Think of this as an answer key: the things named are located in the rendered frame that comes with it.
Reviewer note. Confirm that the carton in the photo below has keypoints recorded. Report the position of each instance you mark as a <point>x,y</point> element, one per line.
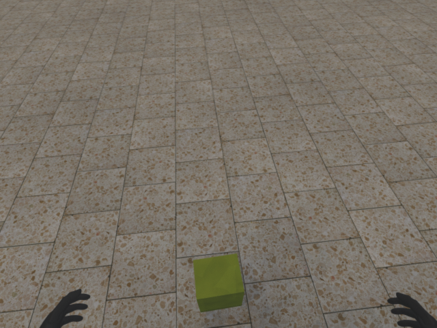
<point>218,282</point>

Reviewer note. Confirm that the robot left hand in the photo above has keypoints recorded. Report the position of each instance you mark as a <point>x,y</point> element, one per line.
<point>57,318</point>

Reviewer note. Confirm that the robot right hand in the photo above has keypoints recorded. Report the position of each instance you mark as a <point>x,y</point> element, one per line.
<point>424,319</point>

